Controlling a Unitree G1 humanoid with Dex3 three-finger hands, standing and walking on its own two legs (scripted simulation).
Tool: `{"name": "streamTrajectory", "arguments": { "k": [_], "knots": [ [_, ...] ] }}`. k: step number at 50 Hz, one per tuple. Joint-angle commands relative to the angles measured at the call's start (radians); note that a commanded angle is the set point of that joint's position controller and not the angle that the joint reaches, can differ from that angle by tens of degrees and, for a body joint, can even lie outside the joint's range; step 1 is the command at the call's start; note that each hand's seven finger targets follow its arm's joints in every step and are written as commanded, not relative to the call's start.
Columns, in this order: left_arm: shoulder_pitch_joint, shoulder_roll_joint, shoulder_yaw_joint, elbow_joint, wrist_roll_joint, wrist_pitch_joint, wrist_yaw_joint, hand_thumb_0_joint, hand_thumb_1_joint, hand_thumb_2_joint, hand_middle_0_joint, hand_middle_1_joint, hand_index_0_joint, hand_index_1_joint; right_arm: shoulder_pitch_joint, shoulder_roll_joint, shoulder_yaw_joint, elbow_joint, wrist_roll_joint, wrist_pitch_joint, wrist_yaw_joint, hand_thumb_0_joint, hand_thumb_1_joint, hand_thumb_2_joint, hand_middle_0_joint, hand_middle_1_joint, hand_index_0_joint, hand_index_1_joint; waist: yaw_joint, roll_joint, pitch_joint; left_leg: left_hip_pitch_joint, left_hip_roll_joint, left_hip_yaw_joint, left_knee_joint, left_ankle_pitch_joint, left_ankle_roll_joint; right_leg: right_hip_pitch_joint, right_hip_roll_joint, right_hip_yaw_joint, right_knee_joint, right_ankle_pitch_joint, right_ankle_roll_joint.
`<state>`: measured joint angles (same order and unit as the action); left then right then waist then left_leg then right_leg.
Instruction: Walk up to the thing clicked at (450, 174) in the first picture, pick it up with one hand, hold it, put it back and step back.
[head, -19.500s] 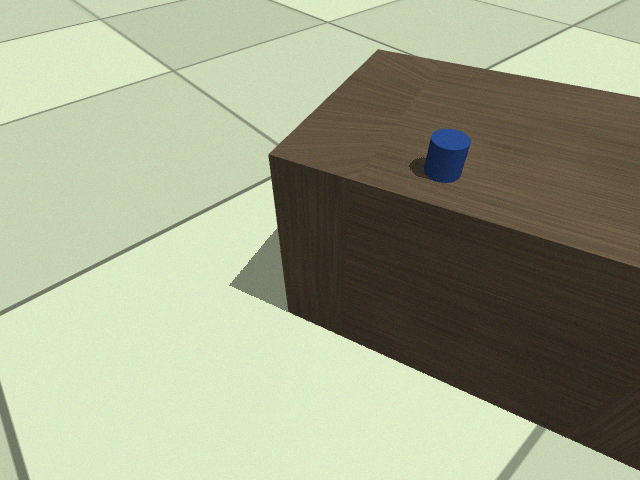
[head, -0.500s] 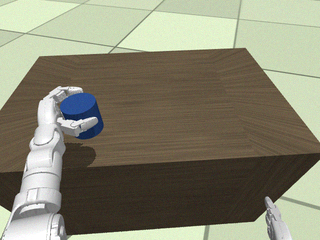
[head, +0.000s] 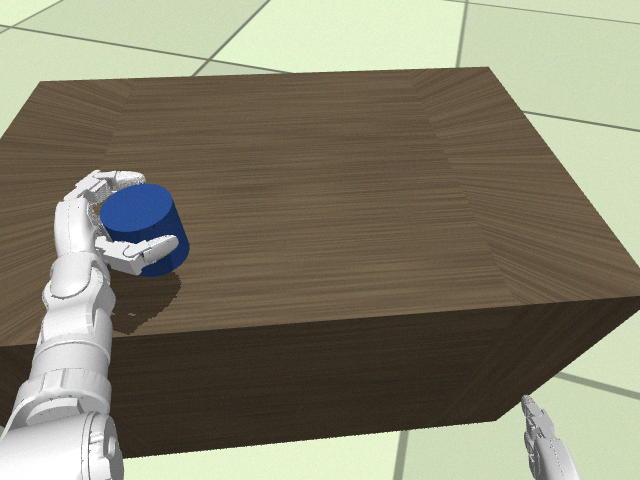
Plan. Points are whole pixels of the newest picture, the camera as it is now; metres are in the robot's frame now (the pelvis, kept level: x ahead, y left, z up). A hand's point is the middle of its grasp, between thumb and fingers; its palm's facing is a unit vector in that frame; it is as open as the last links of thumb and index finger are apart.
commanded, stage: lower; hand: left
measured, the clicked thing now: (148, 230) +0.44 +0.21 +0.08
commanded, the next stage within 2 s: loosen in 0.98 s
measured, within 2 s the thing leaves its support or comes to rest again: rests again in 0.80 s
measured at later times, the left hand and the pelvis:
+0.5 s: hand (148, 241) +0.45 +0.23 +0.05, palm faces +0.25 -0.97 +0.00, open 11.5 cm; pelvis -0.01 +0.00 -0.02, yaw +0 degrees
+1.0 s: hand (153, 249) +0.47 +0.23 +0.01, palm faces +0.23 -0.97 -0.01, open 11.5 cm; pelvis +0.00 +0.01 -0.04, yaw -1 degrees
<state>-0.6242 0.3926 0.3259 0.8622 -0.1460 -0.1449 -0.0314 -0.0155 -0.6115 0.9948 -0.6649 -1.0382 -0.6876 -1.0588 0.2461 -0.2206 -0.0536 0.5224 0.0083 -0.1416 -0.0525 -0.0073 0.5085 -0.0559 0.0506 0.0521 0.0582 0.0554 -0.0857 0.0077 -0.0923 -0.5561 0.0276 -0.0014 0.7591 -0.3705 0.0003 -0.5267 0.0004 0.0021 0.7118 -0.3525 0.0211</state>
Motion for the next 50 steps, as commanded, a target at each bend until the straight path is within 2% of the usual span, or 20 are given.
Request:
{"name": "streamTrajectory", "arguments": {
  "k": [1,3,4,6,9,11,13,17,19,21,23,24,31,33,37,40,42,43,45,50],
  "knots": [
    [-0.605,0.285,0.047,-0.324,-0.030,-0.135,-0.011,0.000,-0.079,1.209,-1.231,-1.351,-1.239,-1.368,-0.066,-0.138,-0.051,-0.171,0.006,-0.033,-0.001,0.000,0.516,-0.060,0.049,0.050,0.049,0.050,0.008,0.142,-0.439,0.309,0.007,-0.022,-0.030,0.490,0.003,0.050,0.016,-0.032,-0.035,0.358,-0.035],
    [-0.594,0.300,0.059,-0.305,-0.031,-0.138,-0.007,0.000,-0.080,1.191,-1.238,-1.346,-1.247,-1.361,-0.060,-0.168,-0.069,-0.205,0.004,-0.030,0.000,0.000,0.514,-0.060,0.049,0.050,0.049,0.050,-0.005,0.116,-0.446,0.303,0.008,-0.025,-0.027,0.469,0.004,0.053,0.017,-0.033,-0.033,0.348,-0.035],
    [-0.643,0.297,0.055,-0.373,-0.032,-0.147,-0.006,0.000,-0.085,1.194,-1.227,-1.343,-1.235,-1.359,-0.052,-0.147,-0.049,-0.256,0.006,-0.030,0.001,0.000,0.514,-0.060,0.049,0.050,0.049,0.050,-0.008,0.140,-0.532,0.338,0.006,-0.020,-0.013,0.492,0.008,0.084,0.013,-0.026,-0.027,0.385,-0.032],
    [-0.563,0.272,0.063,-0.246,-0.034,-0.140,-0.005,0.000,-0.123,1.180,-1.231,-1.354,-1.238,-1.372,0.016,-0.123,-0.045,-0.164,0.003,-0.015,0.003,0.000,0.504,-0.063,0.048,0.050,0.048,0.050,-0.012,0.099,-0.401,0.254,0.006,-0.022,-0.016,0.450,0.009,0.037,0.017,-0.031,-0.021,0.353,-0.031],
    [-0.546,0.281,0.068,-0.186,-0.018,-0.153,-0.006,0.000,-0.064,1.184,-1.240,-1.346,-1.243,-1.366,0.001,-0.152,-0.068,-0.184,-0.005,-0.012,0.008,0.000,0.503,-0.063,0.048,0.050,0.048,0.050,-0.022,0.093,-0.386,0.221,0.006,-0.022,0.003,0.408,0.013,-0.019,0.015,-0.029,-0.006,0.315,-0.032],
    [-0.593,0.273,0.062,-0.236,-0.018,-0.175,-0.009,0.000,-0.055,1.187,-1.233,-1.344,-1.236,-1.364,-0.030,-0.116,-0.033,-0.252,-0.005,-0.012,0.016,0.000,0.510,-0.061,0.048,0.050,0.048,0.050,-0.015,0.095,-0.434,0.195,-0.004,-0.010,0.016,0.365,0.021,0.011,0.010,-0.020,0.001,0.320,-0.028],
    [-0.587,0.310,0.089,-0.190,-0.015,-0.188,-0.009,0.000,-0.057,1.186,-1.228,-1.347,-1.235,-1.364,-0.030,-0.147,-0.058,-0.260,-0.010,-0.007,0.014,0.000,0.512,-0.060,0.048,0.050,0.048,0.050,-0.019,0.079,-0.428,0.162,-0.002,-0.014,0.019,0.324,0.020,-0.003,0.013,-0.021,0.011,0.286,-0.030],
    [-0.664,0.336,0.093,-0.255,-0.012,-0.231,-0.015,0.000,-0.031,1.172,-1.205,-1.325,-1.213,-1.339,-0.010,-0.134,-0.039,-0.312,-0.015,-0.001,0.019,0.000,0.510,-0.060,0.049,0.050,0.048,0.050,-0.022,0.135,-0.534,0.201,0.002,-0.023,0.058,0.393,0.013,-0.019,0.013,-0.021,0.043,0.316,-0.034],
    [-0.659,0.355,0.098,-0.233,-0.006,-0.239,-0.014,0.000,-0.045,1.170,-1.214,-1.334,-1.223,-1.348,-0.027,-0.154,-0.057,-0.334,-0.014,0.000,0.015,0.000,0.502,-0.063,0.049,0.050,0.049,0.050,-0.024,0.132,-0.546,0.181,0.000,-0.020,0.068,0.376,0.016,-0.004,0.013,-0.018,0.057,0.321,-0.033],
    [-0.643,0.338,0.097,-0.191,-0.004,-0.250,-0.011,0.000,-0.039,1.180,-1.207,-1.328,-1.212,-1.345,-0.001,-0.130,-0.035,-0.344,-0.017,0.005,0.018,0.000,0.499,-0.064,0.049,0.050,0.049,0.050,-0.033,0.109,-0.519,0.126,-0.003,-0.018,0.075,0.329,0.020,-0.016,0.012,-0.015,0.062,0.298,-0.031],
    [-0.643,0.357,0.108,-0.202,-0.007,-0.259,-0.007,0.000,-0.038,1.175,-1.203,-1.325,-1.208,-1.341,0.006,-0.179,-0.073,-0.388,-0.016,0.006,0.013,0.000,0.499,-0.064,0.049,0.050,0.049,0.050,-0.038,0.136,-0.567,0.164,-0.004,-0.013,0.083,0.338,0.021,-0.014,0.012,-0.012,0.065,0.308,-0.032],
    [-0.624,0.359,0.107,-0.161,0.002,-0.259,-0.006,0.000,-0.053,1.171,-1.202,-1.326,-1.210,-1.341,0.043,-0.152,-0.053,-0.341,-0.019,0.013,0.017,0.000,0.500,-0.063,0.049,0.050,0.049,0.050,-0.046,0.132,-0.507,0.139,-0.001,-0.019,0.090,0.335,0.020,-0.060,0.015,-0.016,0.068,0.288,-0.033],
    [-0.623,0.352,0.105,-0.139,0.012,-0.286,-0.018,0.000,0.019,1.206,-1.246,-1.355,-1.251,-1.372,0.053,-0.141,-0.047,-0.389,-0.025,0.019,0.036,0.000,0.505,-0.062,0.049,0.050,0.049,0.050,-0.049,0.194,-0.489,0.118,0.008,-0.031,0.099,0.305,0.005,-0.130,0.022,-0.029,0.097,0.213,-0.044],
    [-0.612,0.319,0.091,-0.128,0.011,-0.292,-0.017,0.000,-0.004,1.188,-1.228,-1.336,-1.233,-1.353,0.040,-0.134,-0.040,-0.431,-0.026,0.020,0.040,0.000,0.506,-0.062,0.049,0.050,0.049,0.050,-0.053,0.172,-0.506,0.105,0.008,-0.032,0.108,0.300,0.007,-0.124,0.024,-0.029,0.102,0.219,-0.043],
    [-0.618,0.344,0.106,-0.146,0.007,-0.307,-0.017,0.000,0.001,1.193,-1.229,-1.343,-1.236,-1.358,0.028,-0.178,-0.076,-0.463,-0.029,0.025,0.040,0.000,0.506,-0.062,0.049,0.050,0.049,0.050,-0.052,0.174,-0.545,0.119,0.012,-0.042,0.126,0.345,0.003,-0.135,0.029,-0.035,0.124,0.237,-0.044],
    [-0.600,0.335,0.100,-0.159,0.011,-0.317,-0.020,0.000,0.030,1.193,-1.216,-1.327,-1.219,-1.345,0.080,-0.147,-0.046,-0.463,-0.029,0.038,0.045,0.000,0.499,-0.065,0.049,0.050,0.049,0.050,-0.050,0.188,-0.572,0.139,0.015,-0.046,0.146,0.417,-0.001,-0.141,0.030,-0.036,0.143,0.274,-0.045],
    [-0.588,0.332,0.099,-0.154,0.011,-0.318,-0.023,0.000,0.005,1.202,-1.219,-1.337,-1.223,-1.355,0.076,-0.178,-0.064,-0.517,-0.030,0.039,0.044,0.000,0.500,-0.065,0.049,0.050,0.049,0.050,-0.058,0.179,-0.594,0.136,0.013,-0.042,0.156,0.431,0.002,-0.122,0.029,-0.035,0.148,0.302,-0.043],
    [-0.600,0.339,0.102,-0.178,0.013,-0.322,-0.020,0.000,0.011,1.201,-1.222,-1.336,-1.225,-1.354,0.102,-0.134,-0.027,-0.496,-0.031,0.046,0.050,0.000,0.502,-0.065,0.049,0.050,0.049,0.050,-0.054,0.180,-0.581,0.116,0.011,-0.043,0.156,0.422,0.004,-0.120,0.028,-0.035,0.151,0.302,-0.043],
    [-0.548,0.318,0.098,-0.127,0.015,-0.317,-0.019,0.000,-0.010,1.202,-1.198,-1.324,-1.199,-1.344,0.105,-0.175,-0.069,-0.524,-0.029,0.052,0.048,0.000,0.501,-0.066,0.049,0.050,0.049,0.050,-0.065,0.159,-0.562,0.124,0.013,-0.042,0.161,0.440,0.004,-0.135,0.029,-0.035,0.155,0.312,-0.041],
    [-0.519,0.290,0.090,-0.109,0.018,-0.317,-0.027,0.000,0.022,1.232,-1.235,-1.354,-1.236,-1.374,0.136,-0.143,-0.045,-0.508,-0.030,0.067,0.062,0.000,0.509,-0.063,0.049,0.050,0.049,0.050,-0.060,0.173,-0.503,0.089,0.015,-0.045,0.168,0.420,0.001,-0.187,0.030,-0.038,0.165,0.271,-0.044]
  ]
}}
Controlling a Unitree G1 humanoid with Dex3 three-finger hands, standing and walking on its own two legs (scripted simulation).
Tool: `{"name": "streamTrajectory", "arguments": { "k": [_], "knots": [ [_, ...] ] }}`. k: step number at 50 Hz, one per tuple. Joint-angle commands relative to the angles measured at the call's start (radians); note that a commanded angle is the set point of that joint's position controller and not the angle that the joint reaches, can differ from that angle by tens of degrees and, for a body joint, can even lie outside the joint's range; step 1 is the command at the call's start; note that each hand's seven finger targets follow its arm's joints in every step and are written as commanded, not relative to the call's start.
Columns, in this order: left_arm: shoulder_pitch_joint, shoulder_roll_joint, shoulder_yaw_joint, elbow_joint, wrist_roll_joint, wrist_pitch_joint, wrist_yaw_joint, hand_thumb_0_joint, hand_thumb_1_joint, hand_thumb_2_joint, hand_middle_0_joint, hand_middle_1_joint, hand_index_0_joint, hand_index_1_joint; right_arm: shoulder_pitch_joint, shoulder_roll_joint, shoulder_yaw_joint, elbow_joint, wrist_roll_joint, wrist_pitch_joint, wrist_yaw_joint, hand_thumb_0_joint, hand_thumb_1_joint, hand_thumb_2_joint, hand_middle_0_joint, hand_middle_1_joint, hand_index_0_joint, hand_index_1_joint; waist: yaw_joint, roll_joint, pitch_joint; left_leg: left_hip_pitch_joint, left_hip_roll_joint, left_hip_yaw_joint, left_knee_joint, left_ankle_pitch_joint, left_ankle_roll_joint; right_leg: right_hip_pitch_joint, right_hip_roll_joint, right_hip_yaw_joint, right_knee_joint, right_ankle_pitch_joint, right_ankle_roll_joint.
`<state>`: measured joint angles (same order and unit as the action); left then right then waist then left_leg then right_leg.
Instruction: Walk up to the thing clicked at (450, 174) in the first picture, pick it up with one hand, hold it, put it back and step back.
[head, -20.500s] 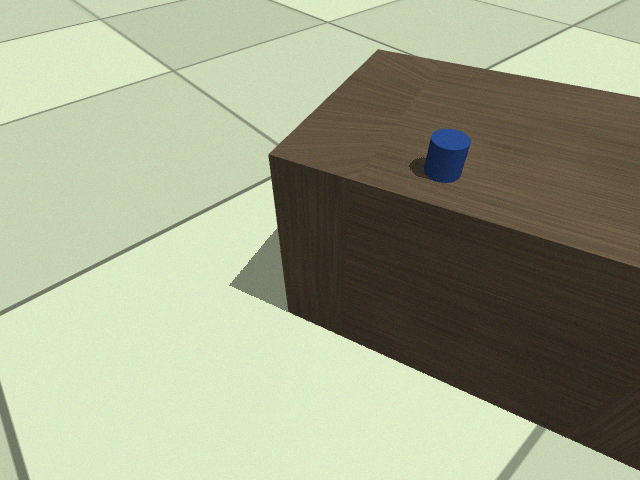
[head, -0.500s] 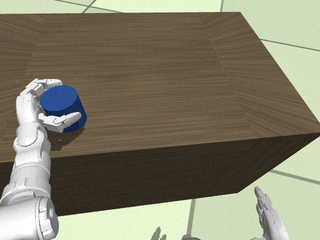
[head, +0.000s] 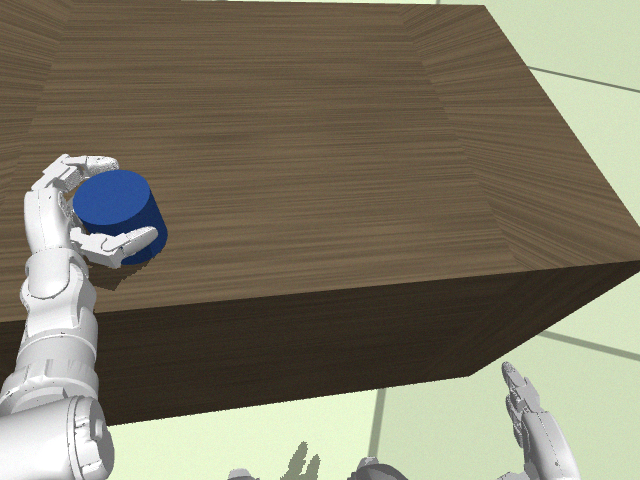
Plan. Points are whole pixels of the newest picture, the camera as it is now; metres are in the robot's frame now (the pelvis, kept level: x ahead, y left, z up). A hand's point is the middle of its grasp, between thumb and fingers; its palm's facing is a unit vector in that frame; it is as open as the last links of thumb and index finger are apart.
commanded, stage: loosen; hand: left
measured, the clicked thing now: (124, 218) +0.46 +0.22 +0.03
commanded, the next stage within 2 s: open in 0.14 s
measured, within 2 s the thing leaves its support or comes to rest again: neither
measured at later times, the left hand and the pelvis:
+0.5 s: hand (108, 208) +0.47 +0.23 +0.05, palm faces +0.25 -0.97 +0.00, open 13.7 cm; pelvis -0.01 -0.01 -0.01, yaw +0 degrees
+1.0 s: hand (46, 161) +0.48 +0.27 +0.12, palm faces +0.31 -0.95 +0.00, open 17.6 cm; pelvis +0.00 -0.01 +0.00, yaw +0 degrees
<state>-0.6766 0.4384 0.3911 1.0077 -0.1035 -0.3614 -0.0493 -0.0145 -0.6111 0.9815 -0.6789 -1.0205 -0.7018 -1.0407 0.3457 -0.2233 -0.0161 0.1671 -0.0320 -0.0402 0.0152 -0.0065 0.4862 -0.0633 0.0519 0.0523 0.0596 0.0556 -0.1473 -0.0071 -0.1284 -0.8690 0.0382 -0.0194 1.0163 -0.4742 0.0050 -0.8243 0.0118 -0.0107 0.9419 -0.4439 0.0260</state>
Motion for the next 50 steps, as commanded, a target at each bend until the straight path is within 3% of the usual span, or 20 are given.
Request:
{"name": "streamTrajectory", "arguments": {
  "k": [1,4,5,8,10,12,13,16,20,23,26,27,31,33,36,41,44,46,47,50],
  "knots": [
    [-0.459,0.255,0.037,-0.241,-0.023,-0.098,-0.009,0.000,0.013,1.244,-1.237,-1.363,-1.239,-1.384,0.024,-0.166,-0.107,-0.168,0.009,-0.037,-0.008,0.000,0.511,-0.063,0.049,0.050,0.049,0.050,-0.006,0.179,-0.470,0.402,0.007,-0.028,-0.086,0.518,-0.004,0.106,0.021,-0.027,-0.062,0.362,-0.049],
    [-0.463,0.226,0.023,-0.226,-0.014,-0.104,-0.013,0.000,-0.004,1.247,-1.231,-1.357,-1.232,-1.379,0.039,-0.134,-0.066,-0.154,0.000,-0.030,0.003,0.000,0.517,-0.061,0.049,0.050,0.049,0.050,-0.005,0.203,-0.452,0.400,0.015,-0.039,-0.079,0.536,-0.012,0.052,0.024,-0.036,-0.046,0.338,-0.053],
    [-0.455,0.229,0.025,-0.202,-0.013,-0.104,-0.013,0.000,0.015,1.195,-1.311,-1.364,-1.312,-1.378,0.020,-0.148,-0.075,-0.186,0.002,-0.030,0.003,0.000,0.517,-0.055,0.049,0.049,0.049,0.049,-0.007,0.192,-0.451,0.378,0.011,-0.036,-0.073,0.526,-0.009,0.066,0.022,-0.033,-0.044,0.340,-0.053],
    [-0.470,0.275,0.050,-0.224,-0.017,-0.105,-0.013,0.000,-0.199,0.955,-1.157,-1.170,-1.184,-1.159,0.050,-0.178,-0.105,-0.224,0.003,-0.020,-0.001,0.000,0.515,-0.047,0.050,0.049,0.049,0.049,-0.012,0.164,-0.508,0.365,-0.002,-0.019,-0.067,0.482,0.004,0.130,0.017,-0.017,-0.047,0.370,-0.046],
    [-0.460,0.246,0.038,-0.205,-0.021,-0.102,-0.022,0.000,-0.274,0.795,-1.058,-1.038,-1.082,-1.027,0.061,-0.147,-0.076,-0.203,0.004,-0.010,0.001,0.000,0.511,-0.048,0.050,0.049,0.050,0.049,-0.008,0.150,-0.477,0.319,-0.008,-0.011,-0.064,0.445,0.010,0.129,0.014,-0.009,-0.050,0.370,-0.042],
    [-0.477,0.257,0.039,-0.210,-0.023,-0.101,-0.023,0.000,-0.391,0.635,-0.986,-0.940,-1.013,-0.926,0.040,-0.163,-0.089,-0.237,0.007,-0.016,-0.004,0.000,0.504,-0.048,0.050,0.049,0.050,0.049,-0.021,0.122,-0.478,0.303,-0.012,-0.004,-0.064,0.407,0.017,0.150,0.013,-0.004,-0.056,0.377,-0.036],
    [-0.474,0.273,0.049,-0.205,-0.021,-0.101,-0.020,0.000,-0.448,0.636,-0.906,-0.860,-0.933,-0.851,0.044,-0.162,-0.088,-0.233,0.008,-0.012,-0.004,0.000,0.509,-0.054,0.050,0.050,0.050,0.050,-0.014,0.131,-0.481,0.282,-0.016,-0.001,-0.066,0.391,0.018,0.164,0.011,0.001,-0.055,0.371,-0.037],
    [-0.469,0.247,0.031,-0.184,-0.012,-0.100,-0.026,0.000,-0.568,0.422,-0.673,-0.627,-0.693,-0.626,0.067,-0.136,-0.069,-0.199,0.006,-0.006,-0.003,0.000,0.512,-0.052,0.051,0.050,0.050,0.050,-0.013,0.150,-0.447,0.293,-0.013,-0.005,-0.068,0.384,0.012,0.114,0.012,-0.005,-0.053,0.334,-0.042],
    [-0.481,0.265,0.040,-0.169,-0.009,-0.093,-0.026,0.000,-0.611,0.277,-0.531,-0.451,-0.537,-0.453,0.032,-0.155,-0.079,-0.232,0.006,-0.005,-0.003,0.000,0.517,-0.052,0.051,0.051,0.050,0.051,-0.016,0.155,-0.452,0.296,-0.010,-0.013,-0.069,0.387,0.007,0.103,0.015,-0.012,-0.047,0.319,-0.046],
    [-0.475,0.261,0.039,-0.159,-0.008,-0.093,-0.024,0.000,-0.611,0.214,-0.444,-0.361,-0.449,-0.365,0.034,-0.157,-0.081,-0.236,0.008,-0.003,-0.007,0.000,0.519,-0.053,0.051,0.051,0.051,0.051,-0.016,0.128,-0.441,0.282,-0.013,-0.007,-0.076,0.329,0.012,0.104,0.016,-0.008,-0.055,0.287,-0.043],
    [-0.475,0.259,0.039,-0.160,-0.008,-0.093,-0.024,0.000,-0.611,0.162,-0.359,-0.273,-0.361,-0.278,0.031,-0.155,-0.078,-0.233,0.005,0.000,-0.003,0.000,0.524,-0.053,0.051,0.051,0.051,0.051,-0.009,0.161,-0.456,0.312,-0.006,-0.021,-0.077,0.380,-0.001,0.079,0.020,-0.022,-0.040,0.283,-0.050],
    [-0.481,0.277,0.041,-0.174,-0.004,-0.092,-0.023,0.000,-0.611,0.147,-0.332,-0.248,-0.335,-0.252,0.021,-0.182,-0.099,-0.271,0.007,-0.005,-0.007,0.000,0.527,-0.052,0.052,0.051,0.051,0.051,-0.016,0.157,-0.483,0.328,-0.006,-0.017,-0.067,0.402,0.003,0.094,0.019,-0.018,-0.042,0.309,-0.047],
    [-0.485,0.269,0.043,-0.175,-0.005,-0.090,-0.023,0.000,-0.611,0.080,-0.242,-0.149,-0.240,-0.157,0.045,-0.150,-0.073,-0.234,0.006,-0.002,-0.001,0.000,0.521,-0.055,0.052,0.051,0.051,0.051,-0.012,0.163,-0.450,0.305,-0.005,-0.020,-0.073,0.378,0.000,0.075,0.021,-0.021,-0.038,0.285,-0.050],
    [-0.494,0.259,0.039,-0.158,-0.004,-0.089,-0.022,0.000,-0.611,0.049,-0.196,-0.103,-0.194,-0.112,0.038,-0.162,-0.091,-0.236,0.005,0.002,-0.003,0.000,0.524,-0.054,0.052,0.051,0.051,0.051,-0.026,0.156,-0.448,0.293,-0.005,-0.020,-0.073,0.357,0.000,0.070,0.021,-0.021,-0.037,0.276,-0.050],
    [-0.506,0.330,0.081,-0.180,0.007,-0.089,-0.007,0.000,-0.611,0.058,-0.081,-0.063,-0.086,-0.064,0.048,-0.209,-0.135,-0.240,0.003,0.005,-0.008,0.000,0.548,-0.048,0.052,0.051,0.051,0.050,-0.021,0.153,-0.461,0.292,-0.007,-0.018,-0.072,0.344,0.004,0.075,0.018,-0.016,-0.042,0.274,-0.048],
    [-0.582,0.422,0.116,-0.279,0.004,-0.082,-0.005,0.000,-0.611,0.058,-0.062,-0.054,-0.069,-0.052,0.022,-0.191,-0.123,-0.261,0.014,0.013,-0.015,0.000,0.538,-0.050,0.052,0.050,0.051,0.050,0.007,0.195,-0.522,0.346,-0.007,-0.020,-0.092,0.366,-0.005,0.133,0.019,-0.017,-0.050,0.278,-0.049],
    [-0.611,0.448,0.116,-0.299,0.007,-0.053,-0.018,0.000,-0.610,0.049,-0.058,-0.046,-0.065,-0.045,0.021,-0.141,-0.077,-0.238,0.019,0.021,-0.023,0.000,0.532,-0.052,0.052,0.050,0.051,0.050,0.015,0.214,-0.554,0.358,-0.014,-0.006,-0.097,0.398,-0.002,0.200,0.013,-0.006,-0.063,0.331,-0.044],
    [-0.602,0.495,0.140,-0.291,0.001,-0.020,-0.034,0.000,-0.610,0.042,-0.056,-0.046,-0.065,-0.042,0.014,-0.185,-0.110,-0.219,0.024,0.027,-0.034,0.000,0.530,-0.052,0.052,0.051,0.051,0.051,0.016,0.222,-0.557,0.384,-0.016,0.001,-0.103,0.442,0.000,0.220,0.012,0.000,-0.079,0.372,-0.043],
    [-0.610,0.472,0.110,-0.272,0.006,0.002,-0.048,0.000,-0.611,0.039,-0.055,-0.043,-0.065,-0.038,0.029,-0.157,-0.085,-0.193,0.028,0.029,-0.033,0.000,0.534,-0.052,0.052,0.051,0.051,0.051,0.014,0.234,-0.532,0.396,-0.014,-0.002,-0.113,0.460,-0.003,0.207,0.015,-0.003,-0.087,0.373,-0.045],
    [-0.526,0.450,0.091,-0.131,0.004,0.070,-0.086,0.000,-0.594,0.017,-0.052,-0.032,-0.067,-0.022,0.037,-0.179,-0.102,-0.104,0.033,0.028,-0.038,0.000,0.543,-0.049,0.052,0.051,0.051,0.051,0.014,0.212,-0.395,0.377,-0.008,-0.002,-0.149,0.434,-0.006,0.166,0.022,-0.012,-0.122,0.331,-0.050]
  ]
}}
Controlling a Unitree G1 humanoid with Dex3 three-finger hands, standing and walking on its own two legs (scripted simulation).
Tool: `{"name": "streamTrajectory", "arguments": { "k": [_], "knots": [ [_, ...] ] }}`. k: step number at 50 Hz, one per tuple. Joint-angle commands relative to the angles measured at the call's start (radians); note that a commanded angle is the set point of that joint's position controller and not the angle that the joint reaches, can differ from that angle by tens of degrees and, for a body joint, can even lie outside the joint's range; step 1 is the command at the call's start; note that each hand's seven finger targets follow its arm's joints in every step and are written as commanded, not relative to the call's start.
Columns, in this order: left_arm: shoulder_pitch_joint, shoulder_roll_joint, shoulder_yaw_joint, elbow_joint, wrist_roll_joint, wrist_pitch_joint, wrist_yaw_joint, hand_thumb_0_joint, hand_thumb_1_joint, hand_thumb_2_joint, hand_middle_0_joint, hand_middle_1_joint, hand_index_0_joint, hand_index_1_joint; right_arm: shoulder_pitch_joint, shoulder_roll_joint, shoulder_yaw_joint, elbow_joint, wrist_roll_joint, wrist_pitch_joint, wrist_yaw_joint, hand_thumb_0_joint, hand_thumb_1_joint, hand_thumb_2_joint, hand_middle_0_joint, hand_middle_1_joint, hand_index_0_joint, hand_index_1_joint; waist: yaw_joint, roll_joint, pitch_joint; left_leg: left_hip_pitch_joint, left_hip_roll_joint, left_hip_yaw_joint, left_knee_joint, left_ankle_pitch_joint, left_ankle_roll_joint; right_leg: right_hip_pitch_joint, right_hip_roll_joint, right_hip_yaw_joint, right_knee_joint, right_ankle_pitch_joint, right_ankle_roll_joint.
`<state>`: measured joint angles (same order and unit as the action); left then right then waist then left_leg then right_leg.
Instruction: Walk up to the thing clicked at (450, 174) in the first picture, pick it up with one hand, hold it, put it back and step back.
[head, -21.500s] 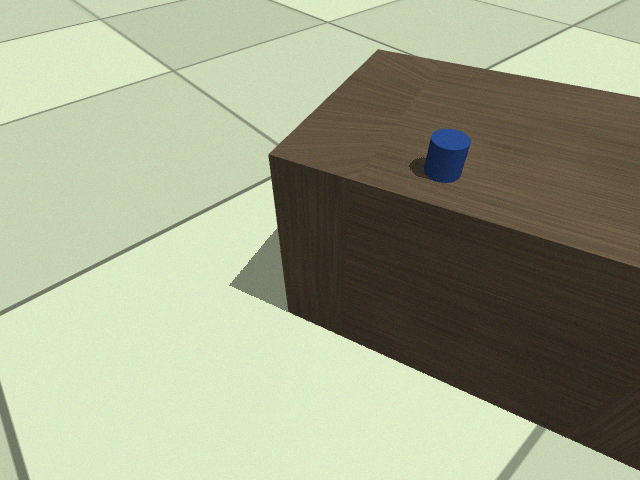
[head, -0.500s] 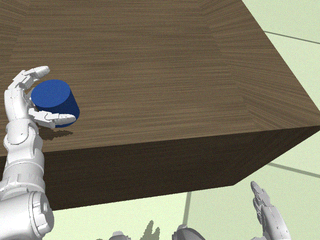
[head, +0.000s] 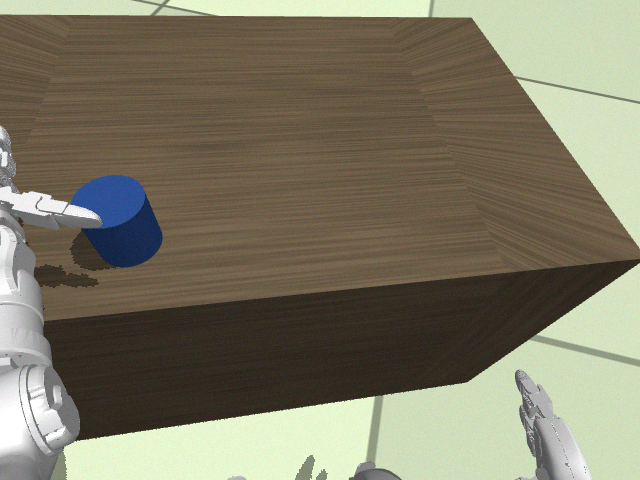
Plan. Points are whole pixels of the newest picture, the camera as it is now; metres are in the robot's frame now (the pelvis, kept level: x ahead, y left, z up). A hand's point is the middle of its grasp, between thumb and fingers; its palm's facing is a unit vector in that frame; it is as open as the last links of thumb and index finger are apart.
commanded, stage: withdraw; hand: left
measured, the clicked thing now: (120, 222) +0.47 +0.22 +0.03
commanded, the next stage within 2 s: rise in 0.02 s
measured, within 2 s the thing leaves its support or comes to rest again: neither
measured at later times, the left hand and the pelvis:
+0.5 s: hand out of the picture +0.41 +0.40 +0.12, palm faces +0.50 -0.79 -0.34, open 17.6 cm; pelvis +0.02 +0.00 +0.03, yaw +0 degrees
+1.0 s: hand out of the picture +0.21 +0.26 +0.14, palm faces +0.36 -0.84 -0.40, open 17.5 cm; pelvis +0.02 -0.01 +0.03, yaw +2 degrees
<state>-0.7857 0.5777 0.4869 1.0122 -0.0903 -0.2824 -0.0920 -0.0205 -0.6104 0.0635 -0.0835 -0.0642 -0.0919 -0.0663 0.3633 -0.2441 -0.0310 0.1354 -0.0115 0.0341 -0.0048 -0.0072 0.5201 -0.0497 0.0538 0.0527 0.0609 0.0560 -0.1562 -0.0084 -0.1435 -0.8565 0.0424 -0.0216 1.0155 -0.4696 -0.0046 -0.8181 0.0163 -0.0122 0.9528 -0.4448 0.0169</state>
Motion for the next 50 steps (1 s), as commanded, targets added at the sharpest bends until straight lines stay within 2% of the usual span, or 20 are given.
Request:
{"name": "streamTrajectory", "arguments": {
  "k": [1,7,8,9,10,11,12,15,18,20,24,29,32,34,36,38,43,46,48,50],
  "knots": [
    [-0.381,0.319,0.010,-0.087,-0.014,0.008,-0.056,0.000,-0.577,0.016,-0.049,-0.029,-0.065,-0.018,0.017,-0.131,-0.061,-0.035,0.018,-0.044,-0.014,0.000,0.549,-0.048,0.052,0.051,0.051,0.051,0.032,0.180,-0.338,0.332,-0.011,-0.001,-0.157,0.411,0.007,0.160,0.019,-0.015,-0.137,0.322,-0.040],
    [-0.353,0.334,0.016,0.009,-0.043,0.051,-0.138,0.000,-0.577,0.038,-0.049,-0.029,-0.048,-0.034,-0.038,-0.139,-0.049,-0.036,0.035,-0.066,-0.009,0.000,0.602,-0.042,0.049,0.053,0.050,0.053,0.031,0.062,-0.288,0.260,-0.020,0.014,-0.173,0.353,0.031,0.200,0.015,-0.005,-0.166,0.325,-0.029],
    [-0.343,0.511,0.002,-0.044,0.083,0.088,-0.078,0.000,-0.566,0.023,-0.053,-0.036,-0.057,-0.035,-0.029,-0.180,-0.083,-0.082,0.042,-0.050,-0.008,0.000,0.593,-0.045,0.050,0.053,0.050,0.053,0.073,0.136,-0.407,0.359,-0.034,0.023,-0.205,0.411,0.015,0.271,0.003,-0.006,-0.182,0.382,-0.031],
    [-0.363,0.468,-0.002,-0.009,0.074,0.109,-0.058,0.000,-0.579,0.031,-0.054,-0.043,-0.057,-0.044,-0.016,-0.182,-0.084,-0.063,0.046,-0.039,-0.005,0.000,0.580,-0.048,0.051,0.053,0.051,0.053,0.049,0.102,-0.376,0.366,-0.029,0.016,-0.208,0.430,0.014,0.255,0.011,-0.012,-0.186,0.391,-0.029],
    [-0.383,0.442,-0.019,-0.033,0.074,0.116,-0.052,0.000,-0.562,0.031,-0.051,-0.042,-0.056,-0.041,-0.020,-0.147,-0.043,-0.039,0.047,-0.032,0.002,0.000,0.597,-0.044,0.050,0.053,0.050,0.053,0.063,0.106,-0.342,0.350,-0.033,0.020,-0.211,0.418,0.014,0.258,0.009,-0.010,-0.196,0.382,-0.027],
    [-0.391,0.479,0.001,-0.062,0.086,0.124,-0.041,0.000,-0.576,0.036,-0.052,-0.050,-0.055,-0.051,-0.043,-0.164,-0.052,-0.075,0.050,-0.034,0.004,0.000,0.589,-0.047,0.050,0.053,0.051,0.053,0.056,0.086,-0.389,0.385,-0.027,0.017,-0.216,0.437,0.015,0.279,0.010,-0.014,-0.195,0.396,-0.027],
    [-0.390,0.535,0.021,-0.100,0.097,0.130,-0.022,0.000,-0.586,0.032,-0.057,-0.053,-0.061,-0.052,-0.040,-0.155,-0.047,-0.031,0.054,-0.031,0.004,0.000,0.573,-0.050,0.051,0.053,0.051,0.053,0.084,0.111,-0.426,0.408,-0.027,0.015,-0.213,0.484,0.013,0.301,0.010,-0.014,-0.190,0.427,-0.028],
    [-0.335,0.651,0.089,-0.120,0.125,0.145,0.017,0.000,-0.611,0.034,-0.072,-0.036,-0.060,-0.049,-0.057,-0.169,-0.046,-0.047,0.058,-0.021,0.007,0.000,0.518,-0.068,0.052,0.054,0.052,0.054,0.103,0.122,-0.449,0.420,-0.029,0.021,-0.221,0.525,0.013,0.368,0.001,-0.006,-0.197,0.473,-0.028],
    [-0.288,0.597,0.066,-0.139,0.128,0.155,0.042,0.000,-0.605,0.021,-0.071,-0.027,-0.061,-0.037,-0.059,-0.137,-0.023,0.032,0.058,-0.016,0.011,0.000,0.515,-0.067,0.053,0.053,0.053,0.053,0.115,0.188,-0.392,0.454,-0.027,0.021,-0.236,0.534,0.006,0.329,0.000,-0.007,-0.218,0.436,-0.030],
    [-0.237,0.554,0.044,-0.165,0.126,0.165,0.060,0.000,-0.601,0.018,-0.069,-0.021,-0.058,-0.032,-0.074,-0.164,-0.057,0.035,0.063,-0.023,0.009,0.000,0.517,-0.065,0.053,0.053,0.053,0.053,0.107,0.193,-0.379,0.493,-0.024,0.020,-0.250,0.528,0.003,0.307,0.002,-0.010,-0.233,0.411,-0.032],
    [-0.071,0.402,-0.029,-0.241,0.111,0.189,0.081,0.000,-0.596,0.018,-0.068,-0.018,-0.057,-0.029,-0.026,-0.147,-0.060,0.118,0.064,-0.037,0.017,0.000,0.516,-0.065,0.054,0.053,0.053,0.053,0.122,0.245,-0.362,0.586,0.002,0.001,-0.266,0.631,-0.020,0.250,0.013,-0.039,-0.235,0.390,-0.043],
    [0.142,0.314,-0.057,-0.557,0.077,0.202,0.096,0.000,-0.584,0.022,-0.062,-0.018,-0.050,-0.030,-0.016,-0.159,-0.075,0.127,0.072,-0.050,0.016,0.000,0.524,-0.062,0.054,0.053,0.053,0.053,0.149,0.224,-0.337,0.621,0.011,-0.007,-0.279,0.709,-0.023,0.291,0.013,-0.059,-0.243,0.410,-0.040],
    [0.364,0.246,-0.057,-0.807,0.047,0.212,0.113,0.000,-0.572,0.016,-0.063,-0.025,-0.056,-0.032,-0.039,-0.152,-0.081,0.098,0.081,-0.054,0.004,0.000,0.524,-0.060,0.054,0.053,0.053,0.053,0.176,0.165,-0.244,0.558,-0.006,0.008,-0.319,0.582,-0.017,0.352,0.007,-0.059,-0.261,0.378,-0.039],
    [0.538,0.247,-0.006,-0.946,0.032,0.223,0.132,0.000,-0.557,0.013,-0.060,-0.030,-0.058,-0.033,-0.017,-0.216,-0.150,0.089,0.084,-0.045,-0.014,0.000,0.528,-0.057,0.055,0.053,0.053,0.053,0.174,0.136,-0.208,0.532,-0.014,0.013,-0.337,0.525,-0.015,0.390,0.005,-0.057,-0.267,0.370,-0.037],
    [0.614,0.201,-0.004,-1.138,0.021,0.217,0.144,0.000,-0.544,0.006,-0.057,-0.032,-0.058,-0.031,0.004,-0.151,-0.111,0.100,0.087,-0.038,-0.017,0.000,0.534,-0.054,0.055,0.053,0.053,0.053,0.189,0.154,-0.163,0.520,-0.019,0.021,-0.347,0.490,-0.015,0.399,0.002,-0.054,-0.266,0.353,-0.038],
    [0.746,0.175,0.021,-1.235,0.012,0.219,0.160,0.000,-0.539,0.007,-0.056,-0.034,-0.057,-0.032,-0.028,-0.189,-0.162,0.052,0.087,-0.034,-0.035,0.000,0.532,-0.053,0.055,0.053,0.053,0.053,0.184,0.113,-0.158,0.519,-0.024,0.027,-0.347,0.475,-0.011,0.422,-0.001,-0.048,-0.269,0.365,-0.031],
    [0.998,0.010,-0.065,-1.420,0.005,0.219,0.162,0.000,-0.528,0.007,-0.049,-0.032,-0.051,-0.030,0.005,-0.099,-0.120,0.055,0.078,-0.030,-0.049,0.000,0.545,-0.049,0.056,0.053,0.054,0.053,0.189,0.099,-0.093,0.497,-0.038,0.047,-0.332,0.445,0.001,0.413,-0.014,-0.033,-0.267,0.388,-0.020],
    [1.131,-0.038,-0.092,-1.536,0.006,0.209,0.157,0.000,-0.530,0.007,-0.051,-0.037,-0.054,-0.033,-0.016,-0.084,-0.111,0.007,0.071,-0.038,-0.051,0.000,0.540,-0.049,0.056,0.053,0.054,0.053,0.200,0.081,-0.067,0.474,-0.040,0.046,-0.337,0.384,0.003,0.409,-0.014,-0.039,-0.264,0.330,-0.020],
    [1.174,-0.037,-0.077,-1.594,0.002,0.199,0.157,0.000,-0.518,0.007,-0.048,-0.041,-0.053,-0.034,-0.021,-0.127,-0.167,0.002,0.070,-0.046,-0.059,0.000,0.545,-0.047,0.056,0.053,0.054,0.053,0.193,0.085,-0.034,0.464,-0.041,0.046,-0.340,0.342,0.004,0.386,-0.012,-0.040,-0.265,0.290,-0.018],
    [1.247,-0.062,-0.094,-1.624,0.001,0.189,0.151,0.000,-0.510,0.004,-0.045,-0.040,-0.052,-0.032,0.001,-0.106,-0.150,-0.030,0.069,-0.052,-0.060,0.000,0.549,-0.046,0.056,0.053,0.054,0.053,0.192,0.042,-0.024,0.451,-0.048,0.055,-0.327,0.299,0.014,0.375,-0.018,-0.035,-0.278,0.275,-0.011]
  ]
}}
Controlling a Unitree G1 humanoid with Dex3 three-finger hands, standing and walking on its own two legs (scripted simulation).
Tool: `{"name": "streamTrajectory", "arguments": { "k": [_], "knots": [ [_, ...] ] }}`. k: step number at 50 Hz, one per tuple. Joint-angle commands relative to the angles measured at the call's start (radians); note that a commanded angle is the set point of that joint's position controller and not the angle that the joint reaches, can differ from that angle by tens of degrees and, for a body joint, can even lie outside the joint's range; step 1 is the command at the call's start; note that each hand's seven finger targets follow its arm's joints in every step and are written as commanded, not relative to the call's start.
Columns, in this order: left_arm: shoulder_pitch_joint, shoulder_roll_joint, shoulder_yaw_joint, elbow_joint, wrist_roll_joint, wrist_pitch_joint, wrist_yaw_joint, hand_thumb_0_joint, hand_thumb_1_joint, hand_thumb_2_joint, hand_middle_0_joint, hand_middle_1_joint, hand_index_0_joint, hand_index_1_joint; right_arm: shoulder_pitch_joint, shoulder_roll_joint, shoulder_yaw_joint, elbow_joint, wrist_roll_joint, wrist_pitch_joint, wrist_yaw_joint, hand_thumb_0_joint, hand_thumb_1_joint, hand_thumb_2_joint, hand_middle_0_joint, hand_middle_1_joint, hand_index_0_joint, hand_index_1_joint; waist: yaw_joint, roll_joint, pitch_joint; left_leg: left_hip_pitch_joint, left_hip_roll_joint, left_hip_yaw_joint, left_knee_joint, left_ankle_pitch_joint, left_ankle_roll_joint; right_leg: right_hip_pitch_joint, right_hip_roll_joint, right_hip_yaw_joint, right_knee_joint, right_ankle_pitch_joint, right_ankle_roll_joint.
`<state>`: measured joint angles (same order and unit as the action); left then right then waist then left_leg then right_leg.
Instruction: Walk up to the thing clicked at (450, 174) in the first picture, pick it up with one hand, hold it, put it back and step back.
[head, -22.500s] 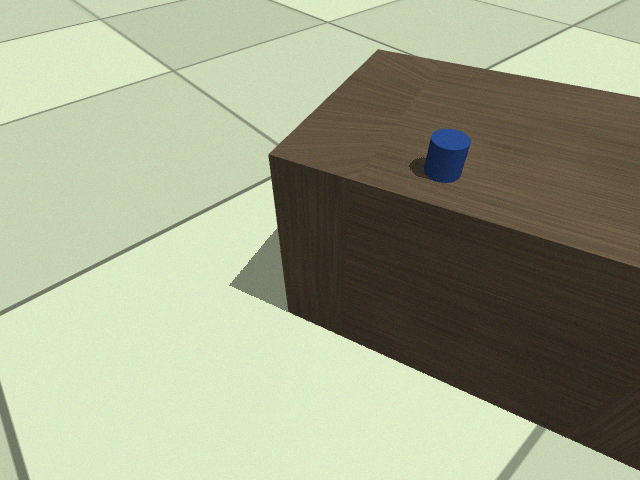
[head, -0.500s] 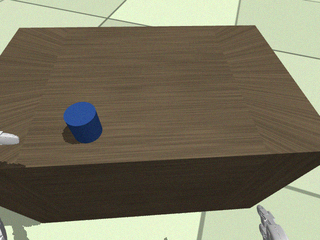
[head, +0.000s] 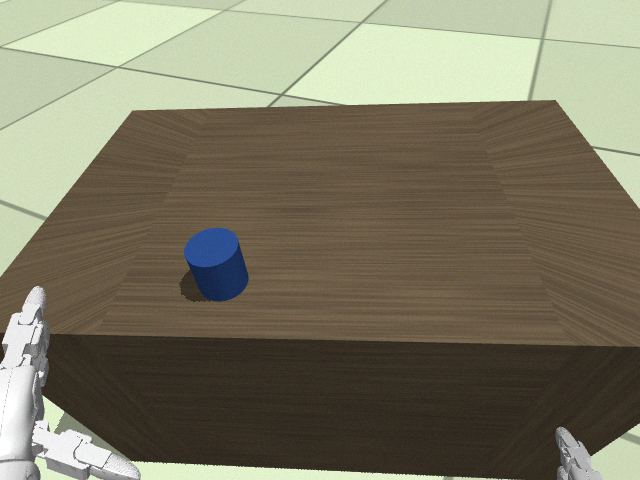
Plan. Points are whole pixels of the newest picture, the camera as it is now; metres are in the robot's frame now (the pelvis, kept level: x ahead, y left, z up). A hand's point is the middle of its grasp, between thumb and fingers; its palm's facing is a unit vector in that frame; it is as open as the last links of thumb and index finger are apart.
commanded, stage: sink last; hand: left
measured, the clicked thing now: (218, 264) +0.46 +0.22 +0.00
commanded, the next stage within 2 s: home in 0.36 s
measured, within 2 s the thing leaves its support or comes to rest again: neither
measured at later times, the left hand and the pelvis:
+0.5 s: hand (61, 453) +0.15 +0.27 +0.09, palm faces +0.39 -0.80 -0.45, open 17.5 cm; pelvis -0.03 -0.02 -0.01, yaw +0 degrees
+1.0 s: hand out of the picture +0.15 +0.18 -0.06, palm faces +0.14 -0.97 -0.20, open 17.5 cm; pelvis -0.02 +0.00 -0.01, yaw +0 degrees
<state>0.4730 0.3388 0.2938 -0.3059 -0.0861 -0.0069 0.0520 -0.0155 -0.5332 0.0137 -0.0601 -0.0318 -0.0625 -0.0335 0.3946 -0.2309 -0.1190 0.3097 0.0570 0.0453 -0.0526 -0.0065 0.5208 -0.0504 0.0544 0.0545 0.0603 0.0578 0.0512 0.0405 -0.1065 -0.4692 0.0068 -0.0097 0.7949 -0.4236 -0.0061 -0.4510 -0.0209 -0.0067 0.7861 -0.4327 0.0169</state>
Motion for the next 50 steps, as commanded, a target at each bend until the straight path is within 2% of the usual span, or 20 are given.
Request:
{"name": "streamTrajectory", "arguments": {
  "k": [1,2,4,7,9,10,11,13,15,17,22,24,28,32,33,36,40,42,44,50],
  "knots": [
    [0.022,0.172,0.109,-0.305,-0.004,-0.090,0.004,0.000,-0.518,0.009,-0.048,-0.044,-0.054,-0.037,-0.012,-0.103,-0.056,-0.199,0.001,-0.066,-0.011,0.000,0.543,-0.047,0.056,0.053,0.054,0.053,-0.011,-0.028,-0.042,0.055,-0.011,0.039,-0.103,0.242,0.016,0.005,0.019,-0.045,-0.109,0.248,-0.008],
    [0.053,0.173,0.120,-0.324,-0.006,-0.096,0.003,0.000,-0.511,0.008,-0.046,-0.046,-0.054,-0.037,-0.006,-0.110,-0.080,-0.207,0.002,-0.067,-0.013,0.000,0.546,-0.046,0.056,0.053,0.054,0.053,-0.008,-0.022,-0.041,0.046,-0.014,0.044,-0.099,0.228,0.016,-0.003,0.016,-0.042,-0.110,0.240,-0.008],
    [-0.001,0.183,0.133,-0.315,-0.007,-0.102,-0.003,0.000,-0.518,0.009,-0.049,-0.047,-0.056,-0.039,0.011,-0.146,-0.115,-0.194,-0.002,-0.074,-0.019,0.000,0.542,-0.046,0.056,0.053,0.054,0.053,-0.040,-0.049,-0.008,0.048,-0.015,0.041,-0.100,0.188,0.020,-0.033,0.014,-0.037,-0.118,0.208,-0.002],
    [0.002,0.177,0.147,-0.269,-0.006,-0.118,-0.009,0.000,-0.526,0.009,-0.052,-0.049,-0.059,-0.041,0.024,-0.083,-0.064,-0.184,-0.002,-0.082,-0.016,0.000,0.534,-0.048,0.056,0.053,0.054,0.053,-0.019,-0.056,0.031,0.012,-0.023,0.045,-0.095,0.124,0.022,-0.053,0.003,-0.024,-0.131,0.131,0.001],
    [0.016,0.166,0.148,-0.211,-0.007,-0.124,-0.012,0.000,-0.523,0.007,-0.052,-0.051,-0.061,-0.042,-0.013,-0.120,-0.096,-0.230,-0.003,-0.095,-0.022,0.000,0.536,-0.048,0.056,0.053,0.054,0.053,-0.021,-0.089,0.051,-0.005,-0.024,0.046,-0.097,0.074,0.022,-0.065,-0.002,-0.007,-0.150,0.059,0.003],
    [-0.018,0.195,0.181,-0.236,-0.008,-0.135,-0.011,0.000,-0.521,0.010,-0.051,-0.052,-0.059,-0.043,0.008,-0.111,-0.087,-0.219,-0.007,-0.100,-0.022,0.000,0.540,-0.047,0.056,0.053,0.054,0.053,-0.013,-0.087,0.051,-0.013,-0.028,0.045,-0.092,0.063,0.024,-0.066,-0.005,-0.003,-0.156,0.041,0.003],
    [-0.002,0.183,0.169,-0.220,-0.004,-0.145,-0.013,0.000,-0.532,0.014,-0.054,-0.055,-0.061,-0.048,0.004,-0.086,-0.054,-0.222,-0.008,-0.102,-0.016,0.000,0.531,-0.050,0.056,0.053,0.054,0.053,0.002,-0.079,0.046,-0.016,-0.029,0.046,-0.092,0.065,0.022,-0.057,-0.008,0.001,-0.154,0.033,0.001],
    [-0.002,0.189,0.182,-0.185,-0.005,-0.159,-0.014,0.000,-0.527,0.014,-0.053,-0.056,-0.061,-0.048,-0.001,-0.108,-0.083,-0.218,-0.008,-0.112,-0.020,0.000,0.532,-0.049,0.056,0.053,0.054,0.053,0.000,-0.059,0.062,-0.030,-0.030,0.049,-0.087,0.060,0.020,-0.070,-0.013,0.019,-0.157,0.015,0.000],
    [0.002,0.188,0.184,-0.137,-0.004,-0.166,-0.015,0.000,-0.557,0.019,-0.063,-0.059,-0.068,-0.053,-0.004,-0.123,-0.090,-0.231,-0.008,-0.123,-0.021,0.000,0.512,-0.056,0.056,0.053,0.053,0.053,-0.002,-0.074,0.042,-0.019,-0.030,0.044,-0.088,0.066,0.022,-0.063,-0.012,0.011,-0.148,0.031,0.002],
    [-0.001,0.204,0.208,-0.104,-0.005,-0.178,-0.013,0.000,-0.559,0.023,-0.065,-0.062,-0.069,-0.057,-0.007,-0.090,-0.055,-0.212,-0.007,-0.125,-0.015,0.000,0.507,-0.057,0.056,0.053,0.054,0.053,0.016,-0.053,0.058,-0.046,-0.032,0.046,-0.088,0.052,0.020,-0.067,-0.015,0.016,-0.146,0.006,-0.003],
    [-0.075,0.245,0.230,-0.103,0.000,-0.202,0.001,0.000,-0.598,0.034,-0.076,-0.065,-0.075,-0.066,-0.037,-0.163,-0.114,-0.252,-0.012,-0.150,-0.031,0.000,0.475,-0.067,0.056,0.053,0.053,0.053,-0.007,-0.042,-0.017,-0.012,-0.028,0.041,-0.095,0.046,0.023,-0.051,-0.010,0.016,-0.137,0.008,-0.003],
    [-0.046,0.257,0.242,-0.096,0.003,-0.209,0.010,0.000,-0.531,0.071,-0.052,-0.059,-0.052,-0.059,0.000,-0.119,-0.079,-0.204,-0.013,-0.152,-0.029,0.000,0.383,-0.151,0.117,0.133,0.117,0.133,0.010,-0.015,-0.030,-0.018,-0.033,0.044,-0.082,0.088,0.022,-0.027,-0.013,0.020,-0.135,0.056,-0.003],
    [0.013,0.179,0.169,-0.026,0.010,-0.208,0.010,0.000,-0.534,0.071,-0.051,-0.062,-0.054,-0.060,-0.022,-0.058,-0.010,-0.193,-0.011,-0.162,-0.024,0.000,0.063,-0.470,0.125,0.174,0.125,0.174,0.010,-0.018,-0.023,-0.003,-0.026,0.046,-0.092,0.157,0.023,-0.015,0.000,-0.012,-0.105,0.154,-0.006],
    [0.008,0.121,0.094,0.040,0.015,-0.210,0.004,0.000,-0.548,0.065,-0.050,-0.062,-0.053,-0.059,-0.063,-0.010,0.078,-0.222,-0.011,-0.164,-0.016,0.000,-0.241,-0.520,0.134,0.189,0.134,0.189,0.008,-0.035,0.007,-0.019,-0.023,0.040,-0.100,0.141,0.023,-0.035,0.006,-0.023,-0.103,0.132,-0.007],
    [0.016,0.096,0.063,0.052,0.019,-0.209,0.001,0.000,-0.536,0.072,-0.051,-0.064,-0.054,-0.061,-0.062,-0.010,0.083,-0.228,-0.011,-0.163,-0.018,0.000,-0.292,-0.550,0.139,0.197,0.139,0.197,0.003,-0.037,0.012,-0.018,-0.021,0.041,-0.102,0.134,0.022,-0.043,0.008,-0.023,-0.101,0.124,-0.009],
    [0.034,0.070,0.015,0.090,0.024,-0.193,-0.004,0.000,-0.517,0.082,-0.053,-0.066,-0.056,-0.063,0.011,-0.094,0.010,-0.221,-0.019,-0.161,-0.026,0.000,-0.392,-0.609,0.149,0.215,0.149,0.215,-0.031,-0.048,-0.015,0.009,-0.018,0.037,-0.103,0.139,0.021,-0.057,0.016,-0.030,-0.090,0.133,-0.012],
    [0.007,0.036,-0.057,0.124,0.035,-0.155,-0.005,0.000,-0.542,0.065,-0.050,-0.059,-0.052,-0.057,0.024,-0.133,-0.032,-0.224,-0.023,-0.164,-0.026,0.000,-0.711,-0.795,0.182,0.269,0.182,0.269,-0.058,-0.057,-0.038,0.019,-0.007,0.020,-0.094,0.194,0.014,-0.077,0.029,-0.048,-0.051,0.183,-0.015],
    [-0.013,0.019,-0.103,0.132,0.041,-0.138,-0.008,0.000,-0.570,0.047,-0.047,-0.053,-0.048,-0.051,0.015,-0.093,0.017,-0.240,-0.022,-0.160,-0.020,0.000,-0.871,-0.894,0.199,0.298,0.199,0.298,-0.054,-0.038,-0.037,0.011,-0.009,0.024,-0.076,0.218,0.014,-0.084,0.024,-0.042,-0.043,0.204,-0.017],
    [-0.035,-0.017,-0.155,0.164,0.048,-0.123,-0.004,0.000,-0.584,0.039,-0.045,-0.051,-0.047,-0.050,-0.021,-0.056,0.059,-0.260,-0.022,-0.155,-0.018,0.000,-0.897,-0.903,0.201,0.301,0.201,0.301,-0.044,-0.041,-0.048,-0.013,-0.008,0.019,-0.065,0.210,0.012,-0.083,0.022,-0.040,-0.032,0.191,-0.019],
    [-0.059,-0.012,-0.195,0.222,0.059,-0.087,0.014,0.000,-0.572,0.045,-0.047,-0.051,-0.047,-0.051,-0.029,-0.046,0.080,-0.307,-0.032,-0.127,-0.025,0.000,-0.897,-0.902,0.201,0.301,0.201,0.301,-0.028,0.034,-0.109,-0.038,-0.007,0.022,-0.047,0.195,0.003,-0.075,0.018,-0.030,-0.002,0.180,-0.028]
  ]
}}
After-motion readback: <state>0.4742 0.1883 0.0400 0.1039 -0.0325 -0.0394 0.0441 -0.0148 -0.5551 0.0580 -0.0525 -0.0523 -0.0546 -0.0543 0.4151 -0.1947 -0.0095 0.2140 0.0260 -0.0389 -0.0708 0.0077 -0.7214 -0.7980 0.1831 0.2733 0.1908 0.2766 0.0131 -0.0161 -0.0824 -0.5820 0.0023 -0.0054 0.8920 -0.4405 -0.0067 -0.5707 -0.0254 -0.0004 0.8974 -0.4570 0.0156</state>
